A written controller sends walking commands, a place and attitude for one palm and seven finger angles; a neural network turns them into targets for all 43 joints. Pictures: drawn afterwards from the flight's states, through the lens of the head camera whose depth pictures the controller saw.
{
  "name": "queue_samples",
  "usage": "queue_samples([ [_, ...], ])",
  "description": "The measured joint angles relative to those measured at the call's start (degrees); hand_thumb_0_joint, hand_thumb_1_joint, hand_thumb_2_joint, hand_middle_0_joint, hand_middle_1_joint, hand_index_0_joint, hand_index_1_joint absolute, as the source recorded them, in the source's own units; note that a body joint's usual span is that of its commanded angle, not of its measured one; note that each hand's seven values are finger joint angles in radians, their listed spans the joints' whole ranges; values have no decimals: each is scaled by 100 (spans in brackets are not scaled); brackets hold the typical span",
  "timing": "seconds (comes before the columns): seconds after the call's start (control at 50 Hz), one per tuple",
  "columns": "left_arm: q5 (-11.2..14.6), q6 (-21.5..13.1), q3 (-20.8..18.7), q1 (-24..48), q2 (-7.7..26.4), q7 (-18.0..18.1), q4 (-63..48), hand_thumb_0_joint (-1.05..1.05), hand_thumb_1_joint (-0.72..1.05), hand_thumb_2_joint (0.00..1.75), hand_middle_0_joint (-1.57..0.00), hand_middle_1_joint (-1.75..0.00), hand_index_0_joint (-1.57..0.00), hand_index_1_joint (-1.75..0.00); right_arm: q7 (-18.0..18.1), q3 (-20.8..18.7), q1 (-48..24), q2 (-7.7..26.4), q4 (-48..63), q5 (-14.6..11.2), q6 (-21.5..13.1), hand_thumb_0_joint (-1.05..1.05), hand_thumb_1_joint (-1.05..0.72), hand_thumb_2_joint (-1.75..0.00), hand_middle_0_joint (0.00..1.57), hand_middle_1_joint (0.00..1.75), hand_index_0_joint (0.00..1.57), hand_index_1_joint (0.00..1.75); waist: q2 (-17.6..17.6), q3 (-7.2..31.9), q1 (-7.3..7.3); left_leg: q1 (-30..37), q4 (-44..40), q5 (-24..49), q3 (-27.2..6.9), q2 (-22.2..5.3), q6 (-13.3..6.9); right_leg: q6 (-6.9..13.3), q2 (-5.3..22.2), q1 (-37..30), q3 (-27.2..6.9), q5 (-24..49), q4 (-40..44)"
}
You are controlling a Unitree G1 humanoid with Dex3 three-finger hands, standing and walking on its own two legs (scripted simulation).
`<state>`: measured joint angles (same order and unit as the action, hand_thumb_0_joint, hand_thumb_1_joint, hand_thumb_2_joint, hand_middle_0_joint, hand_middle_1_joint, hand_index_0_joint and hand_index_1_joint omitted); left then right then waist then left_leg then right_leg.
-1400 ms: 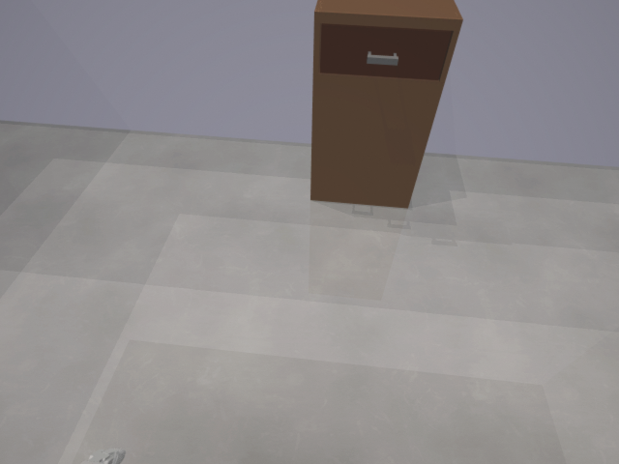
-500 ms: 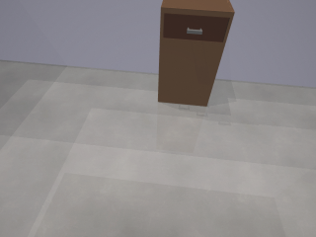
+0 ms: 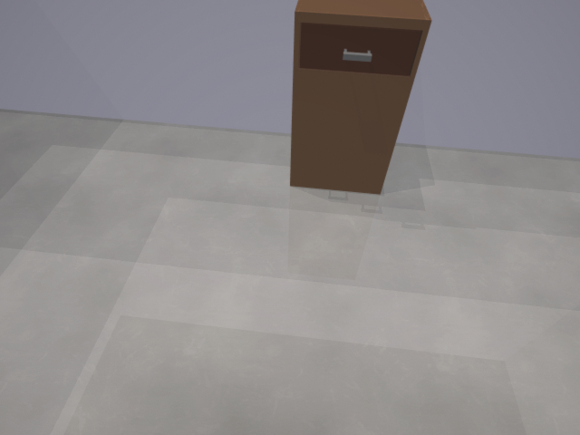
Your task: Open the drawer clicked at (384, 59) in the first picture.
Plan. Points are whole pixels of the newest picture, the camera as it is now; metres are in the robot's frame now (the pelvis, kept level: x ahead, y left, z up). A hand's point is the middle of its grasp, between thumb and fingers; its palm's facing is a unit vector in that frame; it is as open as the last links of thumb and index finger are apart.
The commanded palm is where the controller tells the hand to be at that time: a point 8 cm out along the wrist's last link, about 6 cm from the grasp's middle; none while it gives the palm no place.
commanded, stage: look at it before walking up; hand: left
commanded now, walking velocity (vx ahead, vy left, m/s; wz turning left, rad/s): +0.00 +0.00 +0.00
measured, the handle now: (357, 54) +1.36 -0.16 -0.07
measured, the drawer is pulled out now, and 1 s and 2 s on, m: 0.00 0.00 0.00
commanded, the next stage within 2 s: walk to a spot facing it in 0.04 s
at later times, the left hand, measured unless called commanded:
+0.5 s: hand out of the picture +0.07 +0.17 -0.19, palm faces -0.12 -0.97 -0.23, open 7.4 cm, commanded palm none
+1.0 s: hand (198, 365) +0.27 +0.19 -0.20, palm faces -0.32 -0.93 -0.20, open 7.4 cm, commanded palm none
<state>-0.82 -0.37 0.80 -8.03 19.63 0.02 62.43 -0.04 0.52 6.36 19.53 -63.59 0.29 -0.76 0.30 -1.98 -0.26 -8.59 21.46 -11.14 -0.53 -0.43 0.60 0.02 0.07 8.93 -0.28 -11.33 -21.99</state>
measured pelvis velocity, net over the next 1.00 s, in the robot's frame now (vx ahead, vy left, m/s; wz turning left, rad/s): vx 0.23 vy -0.01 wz -0.45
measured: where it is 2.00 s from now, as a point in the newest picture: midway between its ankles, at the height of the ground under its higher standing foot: (359, 354)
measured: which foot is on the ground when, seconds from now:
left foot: down 0.00-0.46, up 0.48-0.90, down 0.92-1.00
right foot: down 0.00-0.92, up 0.94-1.00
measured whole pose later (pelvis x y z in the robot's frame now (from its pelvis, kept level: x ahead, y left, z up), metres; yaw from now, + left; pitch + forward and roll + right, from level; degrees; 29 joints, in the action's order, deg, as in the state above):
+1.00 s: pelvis +0.23 -0.01 -0.02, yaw -26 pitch +0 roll -1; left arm -1.4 -0.6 -4.9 -22.1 13.2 -0.5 59.6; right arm -0.1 -0.9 5.0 8.9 -50.9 1.3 -4.4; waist 3.0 -3.1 -3.5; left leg -22.1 37.1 -14.6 7.6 -5.1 -0.7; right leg 1.8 -2.0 17.6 -3.8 -27.7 -62.8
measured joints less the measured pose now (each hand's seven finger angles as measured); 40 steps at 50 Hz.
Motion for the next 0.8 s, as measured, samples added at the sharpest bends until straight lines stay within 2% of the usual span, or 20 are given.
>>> queue_samples([
  [0.22,5,30,-22,-53,-36,39,-2,1,90,90,-20,-30,-20,-29,30,9,22,-35,-14,22,33,1,-90,-90,20,30,20,30,-10,39,-31,37,32,-58,43,-51,34,22,-50,-20,-41,-29,-15],
  [0.3,-32,175,-76,-359,-189,-18,-119,1,91,90,-20,-30,-20,-29,33,-21,201,-207,127,68,91,1,-90,-90,20,30,20,30,-7,165,-88,-56,388,-370,242,-138,35,59,-143,186,-233,-308,-429],
  [0.36,-51,223,-136,-679,-329,-105,-251,1,91,90,-20,-30,-20,-29,17,-67,440,-369,279,71,74,1,-90,-90,20,30,20,30,17,215,-101,-107,634,-614,426,-206,35,125,-194,447,-335,-858,-988],
  [0.4,-57,222,-189,-864,-440,-155,-305,1,91,90,-20,-30,-20,-29,16,-111,588,-463,344,68,26,1,-90,-90,20,30,20,30,16,175,-122,-64,766,-775,593,-280,67,113,-145,669,-132,-1169,-1487],
  [0.44,-63,207,-229,-998,-563,-202,-342,1,91,90,-20,-30,-20,-29,22,-148,732,-521,373,71,-12,0,-90,-90,20,30,21,30,-36,107,-115,-6,937,-962,731,-392,128,100,-89,767,134,-1319,-1645],
  [0.48,-84,98,-257,-1086,-675,-225,-409,1,91,90,-20,-30,-20,-29,28,-179,887,-533,378,62,0,0,-90,-90,21,30,21,30,-159,25,-83,-196,1600,-1288,749,-585,141,184,-137,699,337,-735,-1427],
  [0.52,-56,-58,-264,-1153,-787,-155,-450,1,91,90,-20,-30,-20,-29,24,-190,972,-557,283,52,94,1,-90,-90,20,30,20,30,-230,-12,-112,-750,2905,-1683,513,-600,95,344,-241,664,411,-799,-1541],
  [0.56,-44,-154,-257,-1290,-898,-77,-481,1,91,90,-20,-30,-20,-29,10,-203,934,-595,217,59,155,1,-90,-90,20,30,20,30,-209,-28,-199,-1290,3851,-1565,388,-524,97,431,-314,476,327,-895,-1299],
  [0.6,-54,-186,-237,-1450,-997,-41,-453,1,91,90,-20,-30,-20,-29,-13,-234,815,-636,277,77,152,1,-91,-90,20,30,20,30,-156,-31,-224,-1739,4168,-1220,391,-507,153,420,-343,261,182,-766,-905],
  [0.72,-73,-227,-214,-1772,-1164,-31,-265,1,90,90,-20,-30,-20,-30,-88,-324,324,-784,751,67,51,1,-91,-90,20,30,20,30,-56,-26,-184,-2605,3728,-246,332,-603,298,363,-372,-260,-272,-482,1],
  [0.8,-95,-237,-258,-1799,-1127,9,-234,1,90,90,-20,-30,-20,-30,-122,-329,25,-866,969,51,8,1,-91,-90,20,30,20,30,-23,-53,-279,-2648,2957,-33,288,-604,297,270,-356,-524,-535,-603,174],
])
